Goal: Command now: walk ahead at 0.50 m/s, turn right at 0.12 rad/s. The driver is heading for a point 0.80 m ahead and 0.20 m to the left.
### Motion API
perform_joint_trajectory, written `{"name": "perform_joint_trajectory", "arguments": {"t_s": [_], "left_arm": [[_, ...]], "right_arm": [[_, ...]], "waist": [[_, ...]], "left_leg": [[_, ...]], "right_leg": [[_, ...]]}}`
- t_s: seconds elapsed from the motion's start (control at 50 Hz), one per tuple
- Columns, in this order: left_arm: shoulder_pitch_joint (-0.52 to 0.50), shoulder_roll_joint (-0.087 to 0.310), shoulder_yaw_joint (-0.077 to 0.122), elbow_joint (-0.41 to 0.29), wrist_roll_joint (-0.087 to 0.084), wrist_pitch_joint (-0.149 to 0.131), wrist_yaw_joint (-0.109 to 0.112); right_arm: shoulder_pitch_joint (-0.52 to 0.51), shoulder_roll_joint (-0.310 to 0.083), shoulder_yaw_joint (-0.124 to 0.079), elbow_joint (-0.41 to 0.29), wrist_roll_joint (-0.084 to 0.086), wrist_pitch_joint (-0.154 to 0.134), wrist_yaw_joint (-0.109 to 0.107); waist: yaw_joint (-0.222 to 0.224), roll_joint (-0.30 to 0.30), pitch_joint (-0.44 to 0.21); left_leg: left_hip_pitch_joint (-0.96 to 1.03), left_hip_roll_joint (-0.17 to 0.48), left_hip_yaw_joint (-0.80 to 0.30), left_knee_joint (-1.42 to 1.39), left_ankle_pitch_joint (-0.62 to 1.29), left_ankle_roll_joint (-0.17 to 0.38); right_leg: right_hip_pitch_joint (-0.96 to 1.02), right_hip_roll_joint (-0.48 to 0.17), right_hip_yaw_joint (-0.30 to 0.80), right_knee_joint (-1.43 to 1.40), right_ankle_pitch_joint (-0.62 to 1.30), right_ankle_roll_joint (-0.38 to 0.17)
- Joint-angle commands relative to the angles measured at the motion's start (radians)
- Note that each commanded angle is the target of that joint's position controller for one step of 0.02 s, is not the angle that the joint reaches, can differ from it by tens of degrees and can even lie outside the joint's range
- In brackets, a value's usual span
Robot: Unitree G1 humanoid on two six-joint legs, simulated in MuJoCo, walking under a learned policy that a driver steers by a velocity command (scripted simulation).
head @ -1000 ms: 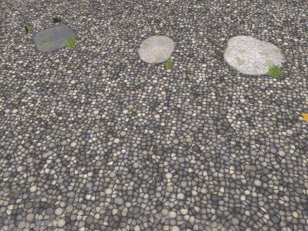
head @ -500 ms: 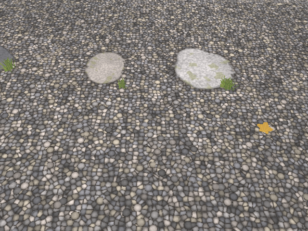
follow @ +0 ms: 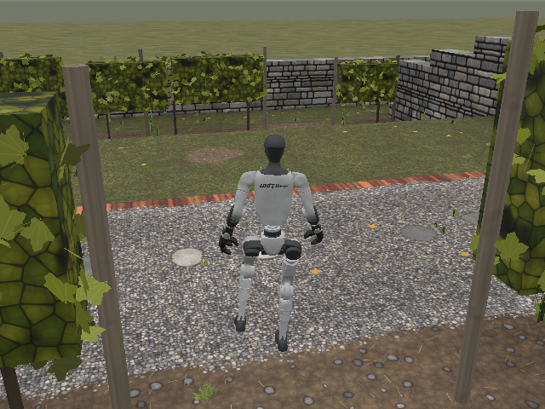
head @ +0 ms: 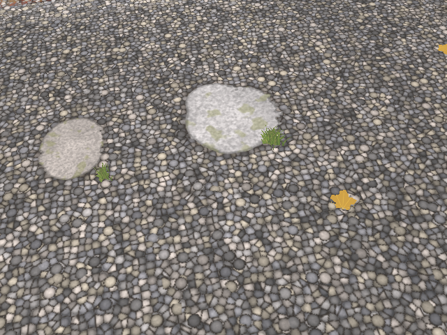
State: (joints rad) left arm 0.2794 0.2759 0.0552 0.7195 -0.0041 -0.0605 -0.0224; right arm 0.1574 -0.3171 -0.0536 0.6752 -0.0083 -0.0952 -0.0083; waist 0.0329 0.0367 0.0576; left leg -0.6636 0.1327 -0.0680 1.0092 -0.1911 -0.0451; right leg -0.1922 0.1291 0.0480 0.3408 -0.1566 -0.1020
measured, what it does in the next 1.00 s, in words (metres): walks ahead, turning left: left foot, then right foot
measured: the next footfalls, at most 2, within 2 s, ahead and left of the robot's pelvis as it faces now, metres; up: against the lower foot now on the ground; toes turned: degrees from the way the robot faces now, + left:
left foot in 0.30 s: +0.36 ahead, +0.16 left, +0.00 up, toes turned +7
right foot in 0.76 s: +0.66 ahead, +0.02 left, +0.00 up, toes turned +26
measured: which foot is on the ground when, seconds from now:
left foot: up 0.00-0.28, down 0.30-0.78, up 0.80-1.00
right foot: down 0.00-0.32, up 0.34-0.74, down 0.76-1.00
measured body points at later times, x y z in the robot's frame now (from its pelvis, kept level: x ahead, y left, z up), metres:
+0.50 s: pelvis +0.30 +0.08 +0.00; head +0.33 +0.09 +0.44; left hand +0.39 +0.37 -0.10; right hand +0.46 -0.17 -0.11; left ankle +0.32 +0.15 -0.74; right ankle +0.34 -0.07 -0.67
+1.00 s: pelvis +0.58 +0.10 +0.00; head +0.61 +0.10 +0.45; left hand +0.52 +0.38 -0.11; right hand +0.84 -0.08 -0.10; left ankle +0.54 +0.25 -0.67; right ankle +0.62 +0.00 -0.74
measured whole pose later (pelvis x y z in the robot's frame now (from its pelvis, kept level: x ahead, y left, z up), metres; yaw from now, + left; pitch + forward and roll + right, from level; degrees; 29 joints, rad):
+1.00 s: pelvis +0.58 +0.10 +0.00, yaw +27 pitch +1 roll -1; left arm 0.32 0.26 0.05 0.77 0.00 -0.10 -0.02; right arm 0.24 -0.31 -0.05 0.67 0.01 -0.03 0.00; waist 0.04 0.05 0.02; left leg -0.57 0.05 -0.07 1.04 -0.31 0.00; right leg -0.18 0.04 -0.03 0.36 -0.20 -0.03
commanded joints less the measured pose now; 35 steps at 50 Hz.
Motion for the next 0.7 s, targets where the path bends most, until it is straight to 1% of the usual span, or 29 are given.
{"name": "perform_joint_trajectory", "arguments": {"t_s": [0.02,0.06,0.1,0.16,0.2,0.22,0.24,0.26,0.28,0.3,0.32,0.34,0.36,0.38,0.4,0.42,0.44,0.48,0.5,0.52,0.54,0.58,0.6,0.64,0.66,0.7], "left_arm": [[-0.03,0.138,0.029,-0.047,0.001,-0.025,0.014],[-0.005,0.149,0.027,-0.028,0.001,-0.027,0.015],[0.026,0.166,0.028,-0.005,0.001,-0.029,0.015],[0.063,0.172,0.029,0.032,0.001,-0.02,0.015],[0.08,0.176,0.032,0.05,0.002,-0.008,0.019],[0.078,0.18,0.034,0.054,0.0,-0.002,0.023],[0.063,0.189,0.036,0.051,0.001,0.003,0.027],[0.051,0.201,0.039,0.046,0.003,0.008,0.032],[0.036,0.208,0.039,0.04,0.005,0.016,0.038],[0.014,0.204,0.034,0.027,0.005,0.02,0.046],[0.081,0.141,0.01,-0.014,0.023,0.003,0.047],[0.122,0.077,-0.017,-0.013,0.029,-0.025,0.03],[0.051,0.167,0.002,-0.029,-0.002,-0.052,0.01],[-0.04,0.172,0.0,-0.064,-0.028,-0.068,0.001],[-0.086,0.158,-0.003,-0.079,-0.013,-0.077,0.001],[-0.092,0.163,0.005,-0.08,0.009,-0.073,0.007],[-0.074,0.157,0.006,-0.083,0.017,-0.066,0.008],[-0.033,0.135,0.002,-0.075,0.023,-0.048,0.013],[-0.045,0.122,-0.003,-0.078,0.024,-0.041,0.018],[-0.077,0.109,-0.009,-0.089,0.025,-0.037,0.021],[-0.117,0.097,-0.015,-0.097,0.026,-0.037,0.022],[-0.199,0.079,-0.021,-0.111,0.023,-0.041,0.018],[-0.233,0.079,-0.021,-0.118,0.018,-0.045,0.015],[-0.275,0.093,-0.015,-0.131,0.005,-0.051,0.01],[-0.283,0.107,-0.009,-0.134,0.002,-0.054,0.008],[-0.273,0.134,0.006,-0.133,-0.002,-0.061,0.004]], "right_arm": [[0.021,-0.048,-0.007,-0.032,0.003,0.003,0.003],[-0.045,-0.036,0.0,-0.041,0.014,-0.004,0.013],[-0.101,-0.035,0.004,-0.056,0.026,-0.009,0.025],[-0.159,-0.04,0.005,-0.082,0.032,-0.012,0.046],[-0.179,-0.038,0.006,-0.101,0.032,-0.014,0.062],[-0.173,-0.039,0.006,-0.107,0.031,-0.014,0.069],[-0.145,-0.047,0.002,-0.107,0.029,-0.012,0.073],[-0.095,-0.066,-0.008,-0.099,0.025,-0.009,0.072],[0.006,-0.101,-0.027,-0.079,0.022,-0.004,0.067],[0.149,-0.146,-0.05,-0.053,0.023,-0.001,0.058],[0.279,-0.25,-0.078,-0.045,0.011,0.004,0.047],[0.298,-0.223,-0.071,-0.037,0.028,0.003,0.047],[0.294,-0.143,-0.049,-0.037,0.031,0.01,0.041],[0.241,-0.127,-0.044,-0.05,0.025,0.016,0.036],[0.183,-0.122,-0.042,-0.059,0.021,0.02,0.034],[0.141,-0.105,-0.034,-0.071,0.015,0.02,0.032],[0.116,-0.106,-0.032,-0.083,0.009,0.022,0.03],[0.094,-0.11,-0.034,-0.082,0.015,0.022,0.023],[0.096,-0.122,-0.037,-0.077,0.017,0.021,0.018],[0.101,-0.138,-0.042,-0.071,0.02,0.022,0.012],[0.107,-0.148,-0.046,-0.064,0.023,0.024,0.007],[0.136,-0.155,-0.05,-0.048,0.029,0.033,-0.001],[0.16,-0.157,-0.051,-0.038,0.03,0.038,-0.004],[0.195,-0.158,-0.053,-0.021,0.036,0.046,-0.006],[0.203,-0.152,-0.052,-0.017,0.039,0.049,-0.007],[0.203,-0.145,-0.052,-0.014,0.038,0.055,-0.01]], "waist": [[-0.009,-0.085,-0.051],[0.028,-0.087,-0.033],[0.057,-0.084,-0.008],[0.078,-0.071,0.024],[0.077,-0.069,0.028],[0.067,-0.075,0.018],[0.044,-0.088,-0.009],[0.013,-0.109,-0.058],[-0.045,-0.115,-0.129],[-0.129,-0.096,-0.211],[-0.138,0.063,-0.358],[-0.111,0.23,-0.461],[-0.149,0.119,-0.4],[-0.145,0.049,-0.27],[-0.109,-0.05,-0.162],[-0.075,-0.068,-0.112],[-0.045,-0.039,-0.092],[-0.014,-0.003,-0.081],[-0.014,0.002,-0.071],[-0.022,0.007,-0.06],[-0.035,0.011,-0.054],[-0.071,0.027,-0.054],[-0.088,0.033,-0.06],[-0.103,0.045,-0.065],[-0.101,0.051,-0.068],[-0.083,0.071,-0.071]], "left_leg": [[0.039,0.007,0.033,-0.158,0.213,-0.009],[0.06,-0.011,0.047,-0.289,0.338,0.007],[0.052,-0.027,0.054,-0.365,0.389,0.023],[-0.033,-0.046,0.046,-0.433,0.33,0.055],[-0.075,-0.069,0.047,-0.457,0.235,0.082],[-0.066,-0.084,0.056,-0.466,0.185,0.097],[-0.013,-0.109,0.079,-0.472,0.137,0.115],[0.075,-0.145,0.113,-0.463,0.091,0.134],[0.214,-0.187,0.145,-0.466,0.072,0.158],[0.449,-0.18,0.11,-0.502,0.149,0.199],[0.855,0.057,-0.261,-0.481,0.176,0.338],[1.078,0.218,-0.716,-0.622,0.078,0.477],[1.069,0.185,-0.663,-0.66,-0.062,0.42],[0.942,0.152,-0.532,-0.68,-0.06,0.378],[0.78,0.113,-0.445,-0.708,0.028,0.356],[0.669,0.081,-0.384,-0.733,0.129,0.344],[0.589,0.06,-0.361,-0.757,0.192,0.349],[0.495,0.035,-0.302,-0.782,0.273,0.357],[0.45,0.019,-0.267,-0.789,0.3,0.354],[0.415,0.001,-0.234,-0.793,0.308,0.345],[0.384,-0.026,-0.202,-0.791,0.291,0.324],[0.349,-0.065,-0.172,-0.773,0.232,0.283],[0.35,-0.066,-0.182,-0.765,0.2,0.269],[0.388,-0.05,-0.231,-0.734,0.139,0.254],[0.422,-0.039,-0.265,-0.708,0.108,0.246],[0.484,-0.013,-0.332,-0.65,0.077,0.229]], "right_leg": [[-0.018,-0.237,0.11,-0.156,0.291,-0.141],[0.0,-0.236,0.077,-0.172,0.217,-0.113],[0.048,-0.269,0.078,-0.189,0.163,-0.107],[0.196,-0.324,0.068,-0.165,0.209,-0.104],[0.291,-0.354,0.054,-0.122,0.312,-0.095],[0.324,-0.362,0.041,-0.089,0.401,-0.085],[0.336,-0.358,0.019,-0.039,0.561,-0.071],[0.344,-0.349,0.001,0.034,0.764,-0.058],[0.332,-0.328,-0.026,0.175,0.935,-0.042],[0.217,-0.295,-0.064,0.381,0.92,-0.007],[-0.14,-0.203,-0.102,0.756,0.543,0.057],[-0.442,-0.018,-0.006,1.018,-0.362,0.107],[-0.56,-0.089,0.104,1.075,-0.349,0.092],[-0.598,-0.138,0.09,1.033,-0.28,0.083],[-0.584,-0.17,0.067,0.931,-0.23,0.082],[-0.532,-0.198,0.061,0.845,-0.195,0.091],[-0.479,-0.205,0.056,0.81,-0.182,0.105],[-0.435,-0.213,0.034,0.718,-0.173,0.142],[-0.421,-0.209,0.019,0.657,-0.148,0.16],[-0.41,-0.202,0.008,0.587,-0.091,0.175],[-0.383,-0.191,0.002,0.502,-0.007,0.183],[-0.31,-0.156,-0.005,0.342,0.159,0.187],[-0.281,-0.137,-0.006,0.288,0.218,0.187],[-0.257,-0.12,0.014,0.221,0.242,0.18],[-0.251,-0.119,0.031,0.19,0.226,0.172],[-0.229,-0.122,0.052,0.155,0.157,0.146]]}}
